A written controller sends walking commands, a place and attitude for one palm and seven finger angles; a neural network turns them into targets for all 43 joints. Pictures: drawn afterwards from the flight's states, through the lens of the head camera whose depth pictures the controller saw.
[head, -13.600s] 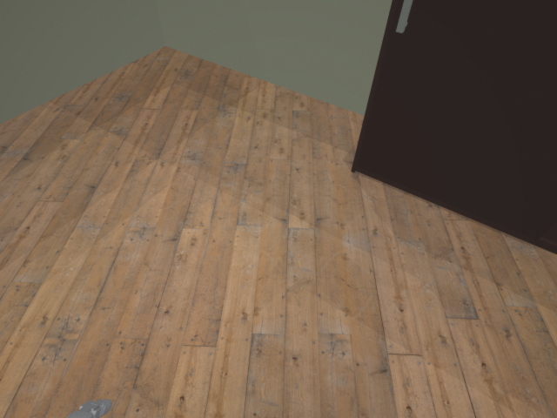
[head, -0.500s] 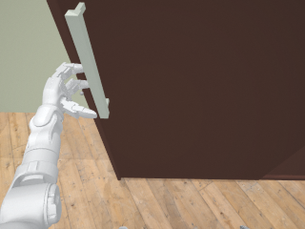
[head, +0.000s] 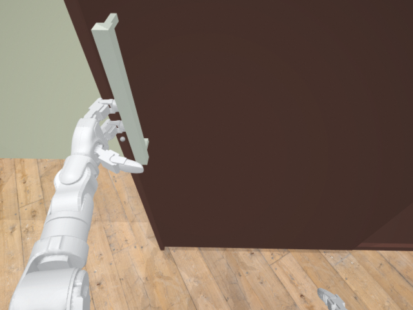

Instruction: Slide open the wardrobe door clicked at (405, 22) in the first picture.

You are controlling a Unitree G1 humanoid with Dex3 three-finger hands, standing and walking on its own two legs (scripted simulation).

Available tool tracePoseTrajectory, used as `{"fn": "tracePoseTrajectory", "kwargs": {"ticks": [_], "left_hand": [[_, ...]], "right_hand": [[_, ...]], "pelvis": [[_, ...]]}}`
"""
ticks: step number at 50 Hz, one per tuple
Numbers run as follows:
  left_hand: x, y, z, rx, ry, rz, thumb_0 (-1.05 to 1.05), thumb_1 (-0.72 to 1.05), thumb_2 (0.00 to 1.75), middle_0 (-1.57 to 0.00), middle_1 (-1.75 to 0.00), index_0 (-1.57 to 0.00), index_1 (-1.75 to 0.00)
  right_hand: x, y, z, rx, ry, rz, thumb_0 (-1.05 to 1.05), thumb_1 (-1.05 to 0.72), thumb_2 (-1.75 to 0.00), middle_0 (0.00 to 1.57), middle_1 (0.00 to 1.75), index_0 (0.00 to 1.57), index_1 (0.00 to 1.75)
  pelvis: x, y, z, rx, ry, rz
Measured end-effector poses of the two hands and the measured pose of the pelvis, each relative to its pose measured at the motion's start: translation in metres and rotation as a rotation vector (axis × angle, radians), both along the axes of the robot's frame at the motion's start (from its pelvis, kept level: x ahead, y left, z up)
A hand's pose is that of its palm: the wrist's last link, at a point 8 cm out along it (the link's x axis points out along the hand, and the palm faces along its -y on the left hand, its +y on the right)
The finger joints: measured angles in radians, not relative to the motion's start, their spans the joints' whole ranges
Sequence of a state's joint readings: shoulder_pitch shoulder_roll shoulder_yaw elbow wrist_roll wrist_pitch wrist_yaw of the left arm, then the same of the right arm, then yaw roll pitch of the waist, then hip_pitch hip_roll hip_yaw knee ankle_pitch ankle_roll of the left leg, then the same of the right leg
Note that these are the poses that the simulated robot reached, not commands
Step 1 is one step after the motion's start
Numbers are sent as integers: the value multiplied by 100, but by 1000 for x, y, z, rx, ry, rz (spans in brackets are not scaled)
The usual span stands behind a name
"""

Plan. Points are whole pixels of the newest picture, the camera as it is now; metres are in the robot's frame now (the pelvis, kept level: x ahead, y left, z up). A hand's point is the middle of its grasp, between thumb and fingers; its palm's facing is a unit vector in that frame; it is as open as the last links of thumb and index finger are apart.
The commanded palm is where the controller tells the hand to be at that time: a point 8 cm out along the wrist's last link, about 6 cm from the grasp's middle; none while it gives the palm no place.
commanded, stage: slide the fingers in behind the handle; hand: left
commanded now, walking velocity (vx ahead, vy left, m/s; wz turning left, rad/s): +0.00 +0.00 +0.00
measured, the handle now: (130, 102) +0.46 +0.16 +0.17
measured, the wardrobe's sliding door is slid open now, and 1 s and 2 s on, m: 0.00 0.00 0.00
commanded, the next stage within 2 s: grip the handle and tug to test in 1.30 s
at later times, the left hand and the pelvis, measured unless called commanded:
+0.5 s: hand (131, 138) +0.40 +0.16 +0.13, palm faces -0.01 -1.00 +0.00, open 14.0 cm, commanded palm +0.38 +0.21 +0.13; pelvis +0.00 -0.01 +0.00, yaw +0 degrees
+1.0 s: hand (138, 140) +0.40 +0.14 +0.13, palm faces +0.00 -1.00 -0.01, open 14.1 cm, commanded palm +0.37 +0.20 +0.13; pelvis +0.00 +0.00 +0.00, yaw +0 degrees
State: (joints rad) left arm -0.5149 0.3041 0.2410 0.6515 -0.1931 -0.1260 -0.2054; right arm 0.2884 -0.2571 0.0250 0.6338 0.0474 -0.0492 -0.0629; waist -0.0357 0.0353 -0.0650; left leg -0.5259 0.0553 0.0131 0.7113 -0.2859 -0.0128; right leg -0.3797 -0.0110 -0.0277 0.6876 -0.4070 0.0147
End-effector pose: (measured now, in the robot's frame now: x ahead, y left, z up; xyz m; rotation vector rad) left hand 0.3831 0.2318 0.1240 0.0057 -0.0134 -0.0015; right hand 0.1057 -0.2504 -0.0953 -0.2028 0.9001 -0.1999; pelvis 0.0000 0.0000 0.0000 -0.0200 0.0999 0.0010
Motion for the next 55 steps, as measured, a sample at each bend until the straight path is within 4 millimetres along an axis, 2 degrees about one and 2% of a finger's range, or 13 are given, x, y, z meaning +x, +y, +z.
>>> {"fn": "tracePoseTrajectory", "kwargs": {"ticks": [12, 28, 40, 55], "left_hand": [[-4, -10, 5, 1, -10, -8, -1, -50, 30, -30, -120, -31, -120], [3, -19, 3, -1, -4, -8, -1, -50, 30, -30, -120, -30, -120], [-6, -31, 4, -6, -24, -18, -1, -50, 30, -30, -120, -30, -120], [-8, -34, 4, 3, -17, -4, -1, -50, 30, -30, -120, -26, -119]], "right_hand": [[9, -6, 2, 6, -19, 5, 1, -90, -89, 20, 30, 20, 30], [1, -11, -2, 6, 12, -10, 1, -90, -89, 20, 30, 20, 30], [5, -5, -1, 21, -4, -8, 1, -90, -89, 20, 30, 20, 30], [14, 3, 3, 28, -38, 14, 1, -90, -89, 20, 30, 20, 30]], "pelvis": [[3, -7, 1, 4, -10, 2], [4, -9, 2, 7, -6, 0], [6, -5, 3, 8, -17, -3], [2, -4, 3, 6, -26, -2]]}}
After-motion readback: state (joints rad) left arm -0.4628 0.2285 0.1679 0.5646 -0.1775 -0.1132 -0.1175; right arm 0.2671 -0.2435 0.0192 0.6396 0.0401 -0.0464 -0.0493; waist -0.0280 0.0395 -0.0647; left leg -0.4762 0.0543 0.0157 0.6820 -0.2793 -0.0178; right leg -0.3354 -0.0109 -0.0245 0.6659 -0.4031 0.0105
